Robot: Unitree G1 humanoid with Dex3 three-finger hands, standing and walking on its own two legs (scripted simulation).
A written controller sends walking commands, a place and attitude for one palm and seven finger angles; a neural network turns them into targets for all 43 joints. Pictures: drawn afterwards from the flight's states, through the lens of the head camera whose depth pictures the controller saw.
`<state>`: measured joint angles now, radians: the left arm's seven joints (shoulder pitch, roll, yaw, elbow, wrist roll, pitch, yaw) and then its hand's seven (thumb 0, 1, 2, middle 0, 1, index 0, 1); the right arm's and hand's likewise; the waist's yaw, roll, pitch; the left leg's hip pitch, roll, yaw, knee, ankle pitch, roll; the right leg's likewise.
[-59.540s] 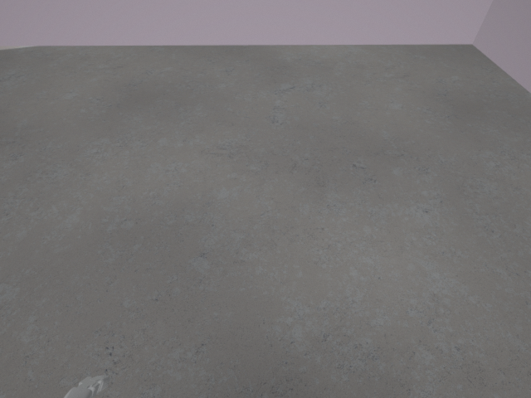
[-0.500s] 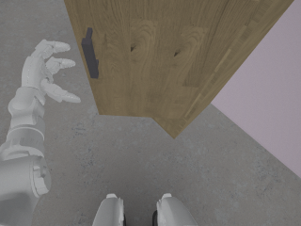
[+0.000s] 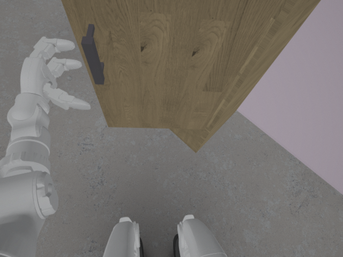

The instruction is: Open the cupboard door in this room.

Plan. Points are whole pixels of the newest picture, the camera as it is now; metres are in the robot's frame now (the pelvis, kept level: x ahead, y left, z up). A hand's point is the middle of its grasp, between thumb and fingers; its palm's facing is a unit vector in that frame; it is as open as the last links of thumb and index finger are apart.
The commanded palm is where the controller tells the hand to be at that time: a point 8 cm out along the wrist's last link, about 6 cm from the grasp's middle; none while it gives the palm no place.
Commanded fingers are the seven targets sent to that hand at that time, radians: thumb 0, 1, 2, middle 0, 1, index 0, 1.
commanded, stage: slide the fingers in behind the handle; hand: left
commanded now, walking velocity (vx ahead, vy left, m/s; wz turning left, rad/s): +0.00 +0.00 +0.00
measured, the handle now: (95, 56) +0.55 +0.14 +0.07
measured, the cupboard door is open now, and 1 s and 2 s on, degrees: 45 45 43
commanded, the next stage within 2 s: close the thumb around the handle in 1.44 s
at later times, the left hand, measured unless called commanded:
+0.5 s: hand (84, 79) +0.50 +0.16 +0.06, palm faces -0.05 -1.00 -0.01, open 14.0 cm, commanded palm +0.48 +0.20 +0.06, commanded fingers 0.00 -0.50 0.30 -0.30 -1.20 -0.30 -1.20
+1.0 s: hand (93, 77) +0.50 +0.14 +0.06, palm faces -0.03 -1.00 -0.01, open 14.0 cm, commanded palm +0.48 +0.17 +0.06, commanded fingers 0.00 -0.50 0.30 -0.30 -1.20 -0.30 -1.20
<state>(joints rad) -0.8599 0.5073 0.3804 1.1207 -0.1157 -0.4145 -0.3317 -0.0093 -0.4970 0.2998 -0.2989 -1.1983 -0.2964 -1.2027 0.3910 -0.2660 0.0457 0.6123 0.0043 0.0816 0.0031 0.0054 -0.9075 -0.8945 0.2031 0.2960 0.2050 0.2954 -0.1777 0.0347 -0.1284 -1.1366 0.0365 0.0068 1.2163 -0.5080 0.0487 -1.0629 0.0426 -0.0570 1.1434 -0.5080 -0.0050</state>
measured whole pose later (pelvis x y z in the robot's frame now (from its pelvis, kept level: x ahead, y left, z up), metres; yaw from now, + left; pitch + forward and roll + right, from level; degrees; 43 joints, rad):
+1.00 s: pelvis +0.01 -0.01 +0.00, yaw +1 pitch +24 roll -3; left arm -0.86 0.38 0.28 1.11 -0.10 -0.46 -0.16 -0.01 -0.50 0.30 -0.25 -1.20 -0.30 -1.21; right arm 0.37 -0.25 0.02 0.61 -0.01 0.08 0.04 0.00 -0.91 -0.89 0.20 0.30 0.20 0.30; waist -0.17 0.04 -0.14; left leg -1.12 0.03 0.00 1.21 -0.51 0.04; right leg -1.05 0.03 -0.06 1.15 -0.53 -0.02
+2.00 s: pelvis +0.01 -0.01 +0.00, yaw +1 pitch +24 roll -3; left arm -0.88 0.34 0.25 1.11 -0.07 -0.46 -0.09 0.00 0.32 0.65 -0.32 -1.27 -0.33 -1.29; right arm 0.37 -0.25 0.01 0.60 -0.02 0.10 0.05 0.00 -0.91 -0.89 0.20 0.30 0.20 0.30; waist -0.17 0.04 -0.14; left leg -1.12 0.02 0.00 1.21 -0.52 0.03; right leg -1.06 0.03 -0.06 1.16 -0.53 -0.02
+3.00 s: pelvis +0.01 -0.03 +0.02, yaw +2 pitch +17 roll +0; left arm -0.09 -0.02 -0.03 0.40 0.01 -0.48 0.32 0.03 0.63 0.70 -0.40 -1.35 -0.37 -1.33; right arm 0.21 -0.20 0.01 0.50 -0.04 0.07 0.06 0.01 -0.91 -0.90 0.20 0.30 0.20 0.29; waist -0.04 0.01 -0.17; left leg -0.90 0.02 0.03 1.10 -0.49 0.01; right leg -0.86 0.03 -0.03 1.11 -0.53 -0.04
